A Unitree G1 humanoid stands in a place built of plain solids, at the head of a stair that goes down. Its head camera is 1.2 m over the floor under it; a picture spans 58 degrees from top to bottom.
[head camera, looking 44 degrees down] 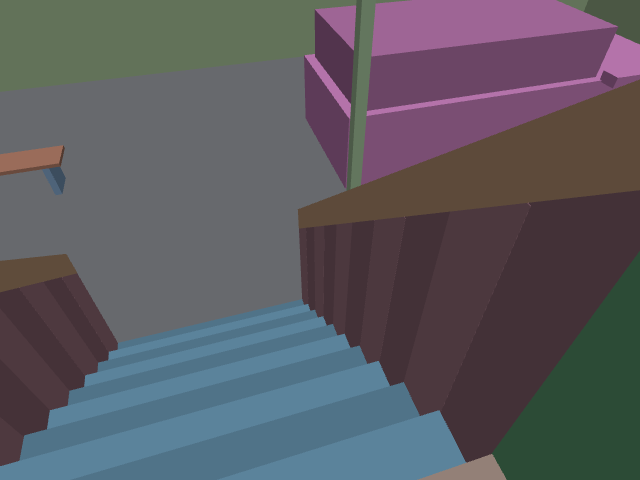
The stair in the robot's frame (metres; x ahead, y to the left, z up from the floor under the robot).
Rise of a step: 0.20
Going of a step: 0.21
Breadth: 1.60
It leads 17 degrees to the left of straight ahead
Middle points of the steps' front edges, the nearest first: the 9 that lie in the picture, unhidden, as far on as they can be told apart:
0.61 0.44 -0.39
0.82 0.50 -0.58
1.02 0.56 -0.78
1.23 0.62 -0.97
1.43 0.68 -1.17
1.63 0.75 -1.36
1.84 0.81 -1.56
2.04 0.87 -1.75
2.25 0.93 -1.95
